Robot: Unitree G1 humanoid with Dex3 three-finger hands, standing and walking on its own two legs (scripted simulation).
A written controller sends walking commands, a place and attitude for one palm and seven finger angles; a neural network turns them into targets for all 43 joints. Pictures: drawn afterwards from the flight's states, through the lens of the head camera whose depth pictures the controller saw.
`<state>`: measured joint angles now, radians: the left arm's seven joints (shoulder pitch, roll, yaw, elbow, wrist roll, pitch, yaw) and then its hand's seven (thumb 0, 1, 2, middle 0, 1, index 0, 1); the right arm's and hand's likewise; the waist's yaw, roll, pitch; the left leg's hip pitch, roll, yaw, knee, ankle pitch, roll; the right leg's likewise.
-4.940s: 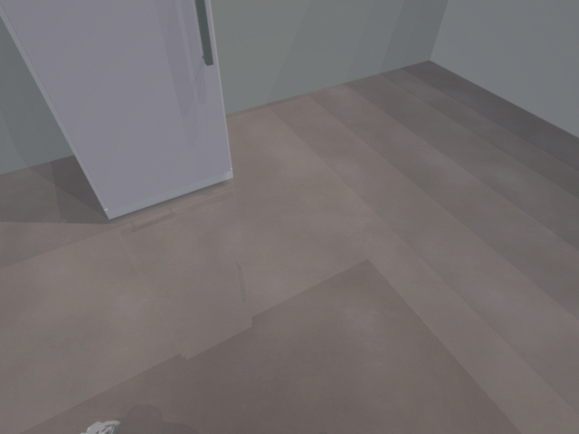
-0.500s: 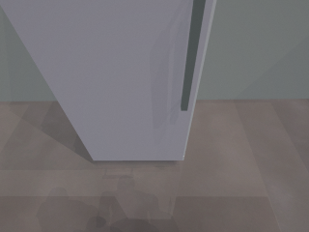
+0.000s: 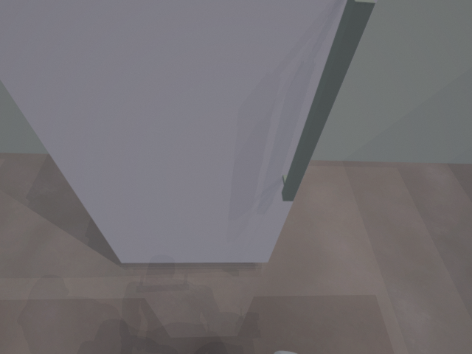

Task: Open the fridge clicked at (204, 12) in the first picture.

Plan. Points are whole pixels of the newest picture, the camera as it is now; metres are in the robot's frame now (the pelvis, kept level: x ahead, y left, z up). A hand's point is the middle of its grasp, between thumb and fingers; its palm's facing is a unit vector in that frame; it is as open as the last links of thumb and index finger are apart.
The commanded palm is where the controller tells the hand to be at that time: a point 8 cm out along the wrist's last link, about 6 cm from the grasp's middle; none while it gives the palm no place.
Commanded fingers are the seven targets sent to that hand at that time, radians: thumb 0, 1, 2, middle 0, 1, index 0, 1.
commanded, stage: come to a stop and stand still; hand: right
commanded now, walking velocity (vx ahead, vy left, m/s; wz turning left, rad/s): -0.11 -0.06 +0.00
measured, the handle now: (310, 121) +0.50 -0.10 +0.12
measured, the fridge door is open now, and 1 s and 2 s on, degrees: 0 0 0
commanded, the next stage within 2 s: look again from close up in 1.22 s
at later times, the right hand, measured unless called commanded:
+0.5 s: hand out of the picture -0.02 -0.25 -0.17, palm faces +0.04 +0.98 -0.22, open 7.4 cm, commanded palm none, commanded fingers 0.00 -0.90 -0.90 0.20 0.30 0.20 0.30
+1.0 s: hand out of the picture -0.05 -0.20 -0.17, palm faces +0.01 +0.99 -0.17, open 7.4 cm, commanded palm none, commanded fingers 0.00 -0.90 -0.90 0.20 0.30 0.20 0.30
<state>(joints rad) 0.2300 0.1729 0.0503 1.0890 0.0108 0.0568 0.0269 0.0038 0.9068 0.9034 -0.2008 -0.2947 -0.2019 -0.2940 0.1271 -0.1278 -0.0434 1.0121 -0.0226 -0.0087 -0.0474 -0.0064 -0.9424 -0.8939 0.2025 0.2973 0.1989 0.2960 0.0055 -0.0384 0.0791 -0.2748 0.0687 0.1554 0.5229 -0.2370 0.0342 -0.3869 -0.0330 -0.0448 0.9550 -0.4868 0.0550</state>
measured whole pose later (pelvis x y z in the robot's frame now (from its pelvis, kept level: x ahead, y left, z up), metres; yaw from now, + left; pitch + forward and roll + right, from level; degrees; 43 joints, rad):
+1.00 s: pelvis -0.04 -0.04 +0.01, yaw +1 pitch -1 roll +0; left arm 0.35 0.12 0.00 1.20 0.01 0.01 0.03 0.00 0.91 0.90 -0.20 -0.29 -0.20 -0.29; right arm 0.30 -0.11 0.00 1.14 0.00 0.00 -0.04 0.01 -0.91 -0.89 0.20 0.30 0.19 0.30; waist 0.03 0.00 0.03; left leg -0.13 0.01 0.05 0.43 -0.28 0.01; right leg -0.23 -0.02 -0.11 0.39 -0.14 -0.02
